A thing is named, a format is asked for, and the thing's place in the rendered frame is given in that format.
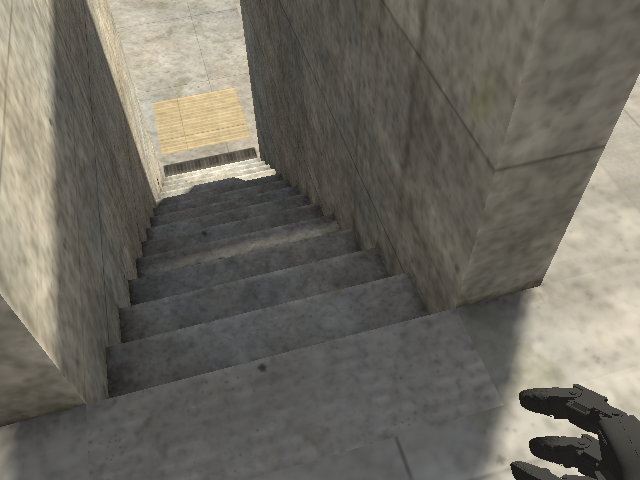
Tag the robot right hand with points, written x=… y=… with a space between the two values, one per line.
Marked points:
x=615 y=456

